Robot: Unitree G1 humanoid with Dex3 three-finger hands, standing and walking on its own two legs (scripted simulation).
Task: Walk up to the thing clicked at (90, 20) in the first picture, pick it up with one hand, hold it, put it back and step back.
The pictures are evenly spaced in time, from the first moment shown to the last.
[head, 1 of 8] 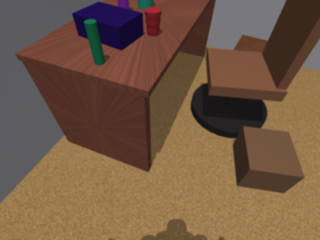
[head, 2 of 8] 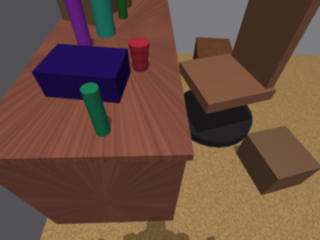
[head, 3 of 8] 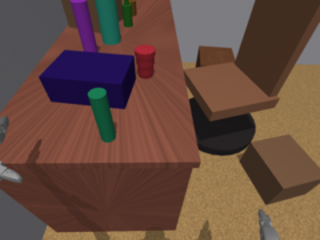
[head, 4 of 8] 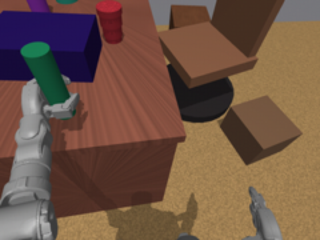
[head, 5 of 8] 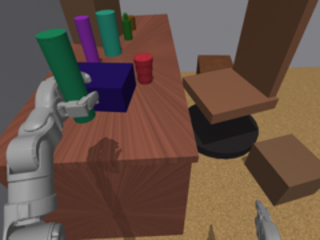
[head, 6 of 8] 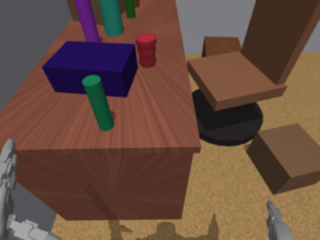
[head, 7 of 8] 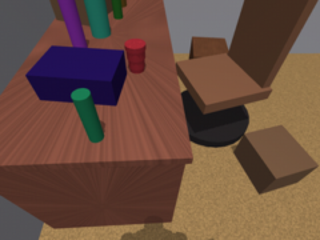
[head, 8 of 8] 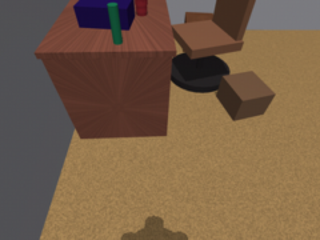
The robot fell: no
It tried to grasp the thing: yes
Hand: left
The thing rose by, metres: 0.26
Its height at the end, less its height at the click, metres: +0.00
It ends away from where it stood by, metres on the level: 0.01
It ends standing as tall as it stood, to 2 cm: yes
